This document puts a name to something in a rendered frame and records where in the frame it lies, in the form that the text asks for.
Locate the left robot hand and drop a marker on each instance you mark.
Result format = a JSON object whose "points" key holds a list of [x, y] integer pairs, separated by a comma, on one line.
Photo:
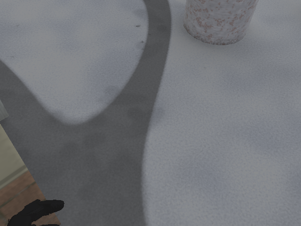
{"points": [[35, 210]]}

